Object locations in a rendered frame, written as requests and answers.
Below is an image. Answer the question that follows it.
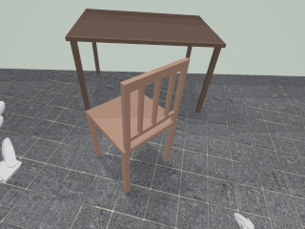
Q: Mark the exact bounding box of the chair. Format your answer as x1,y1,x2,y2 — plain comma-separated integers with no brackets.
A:
86,57,191,194

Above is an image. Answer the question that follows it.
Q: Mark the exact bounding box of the robot right hand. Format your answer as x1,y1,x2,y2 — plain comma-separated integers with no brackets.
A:
234,213,254,229

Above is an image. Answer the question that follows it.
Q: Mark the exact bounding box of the table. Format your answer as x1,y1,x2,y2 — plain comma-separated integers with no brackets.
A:
65,9,226,113

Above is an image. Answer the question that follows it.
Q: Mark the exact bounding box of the robot left hand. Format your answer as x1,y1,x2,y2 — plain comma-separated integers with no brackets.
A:
0,101,22,184

